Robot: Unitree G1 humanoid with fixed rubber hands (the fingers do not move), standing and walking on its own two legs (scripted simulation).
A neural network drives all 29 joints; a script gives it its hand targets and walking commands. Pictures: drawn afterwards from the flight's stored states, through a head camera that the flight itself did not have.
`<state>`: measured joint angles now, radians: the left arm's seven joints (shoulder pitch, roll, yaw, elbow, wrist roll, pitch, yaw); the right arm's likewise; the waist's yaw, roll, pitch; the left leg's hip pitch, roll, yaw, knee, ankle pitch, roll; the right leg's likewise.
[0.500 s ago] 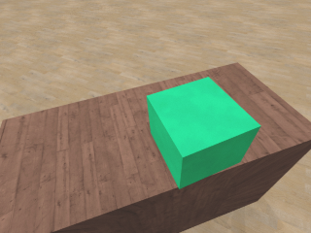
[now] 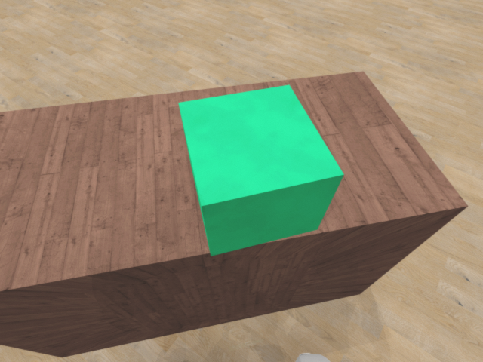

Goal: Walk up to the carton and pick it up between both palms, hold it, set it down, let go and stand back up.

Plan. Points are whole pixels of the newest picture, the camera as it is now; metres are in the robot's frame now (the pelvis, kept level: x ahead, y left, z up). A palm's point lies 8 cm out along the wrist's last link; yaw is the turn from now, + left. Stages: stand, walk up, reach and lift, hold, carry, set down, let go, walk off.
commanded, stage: walk up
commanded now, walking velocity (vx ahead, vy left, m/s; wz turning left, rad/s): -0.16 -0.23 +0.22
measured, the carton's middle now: (250, 168) +0.46 -0.02 +0.02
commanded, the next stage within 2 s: none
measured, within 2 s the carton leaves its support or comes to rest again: neither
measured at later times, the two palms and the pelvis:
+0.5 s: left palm out of the picture -0.11 +0.12 -0.06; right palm out of the picture +0.03 -0.38 -0.15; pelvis -0.05 -0.13 +0.03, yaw +7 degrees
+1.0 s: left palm out of the picture -0.13 +0.20 -0.14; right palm out of the picture -0.09 -0.27 -0.12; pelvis -0.10 -0.03 +0.02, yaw +7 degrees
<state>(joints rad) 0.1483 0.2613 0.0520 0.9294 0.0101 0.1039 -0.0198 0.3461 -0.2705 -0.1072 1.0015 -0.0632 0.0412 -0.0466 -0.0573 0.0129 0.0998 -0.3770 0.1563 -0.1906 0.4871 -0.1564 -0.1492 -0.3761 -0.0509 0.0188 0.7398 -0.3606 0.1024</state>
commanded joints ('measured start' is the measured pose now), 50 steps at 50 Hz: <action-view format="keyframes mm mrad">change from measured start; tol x16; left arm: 1 265 77 42 26 4 -34 27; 4 77 277 58 -48 3 -42 21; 7 -33 91 2 -59 10 -48 14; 15 283 162 33 59 -38 -110 91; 50 151 -11 16 50 8 -61 -2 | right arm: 1 -18 -191 -39 -85 8 6 -11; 3 105 7 -2 -88 21 23 -16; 7 -57 -109 -20 -115 42 42 15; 10 153 -101 -22 -7 42 38 46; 14 -78 -86 -24 -98 31 37 78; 38 -97 -21 61 -26 29 5 84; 45 214 22 61 108 48 -41 33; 50 3 -85 61 45 49 -70 26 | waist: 1 93 181 -158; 5 52 -741 -108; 8 10 -248 -5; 12 58 -69 -115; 41 42 -282 -50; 44 -26 -77 -25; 46 -10 348 4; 50 60 201 180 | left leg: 1 -35 42 -59 80 99 180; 3 -263 -201 144 467 -579 117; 10 -303 -207 -5 736 -168 147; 25 -142 -235 42 696 -33 74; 37 -58 -143 228 378 -215 62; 44 428 -202 344 -185 -131 132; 47 156 253 -229 -477 -727 140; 50 48 225 -194 -556 -707 85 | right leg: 1 315 -36 41 -456 178 -45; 3 288 -312 231 -436 330 -65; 6 -161 -223 227 -693 -363 -142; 11 310 -253 182 -482 72 68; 19 344 -275 125 -443 409 78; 31 219 -291 253 -634 -259 -113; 41 -14 -220 70 -631 -226 -194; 44 -166 -124 -49 -413 -270 -140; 46 -336 15 -159 109 -227 -94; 50 -315 -42 36 262 62 -98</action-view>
